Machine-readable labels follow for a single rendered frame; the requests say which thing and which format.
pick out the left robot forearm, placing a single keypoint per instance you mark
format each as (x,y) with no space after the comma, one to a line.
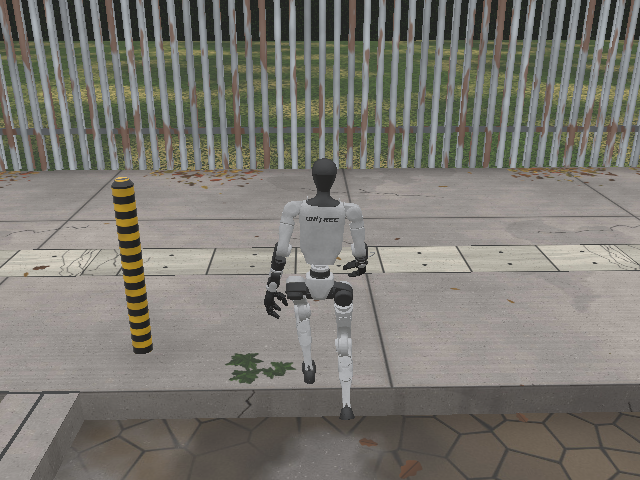
(277,267)

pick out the robot right shin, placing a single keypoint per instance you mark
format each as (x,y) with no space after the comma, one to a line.
(345,369)

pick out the robot left upper arm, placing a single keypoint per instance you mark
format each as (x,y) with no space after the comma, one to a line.
(291,210)

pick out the robot right hand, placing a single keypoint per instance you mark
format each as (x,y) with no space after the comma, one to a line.
(352,264)

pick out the robot left hand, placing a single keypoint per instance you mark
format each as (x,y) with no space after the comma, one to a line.
(270,303)

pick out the robot left foot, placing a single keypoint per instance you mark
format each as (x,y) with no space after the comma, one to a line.
(309,376)

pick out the right robot forearm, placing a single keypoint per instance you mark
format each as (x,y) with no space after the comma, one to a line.
(361,262)

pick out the robot right upper arm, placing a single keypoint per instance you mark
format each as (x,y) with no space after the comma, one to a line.
(353,213)

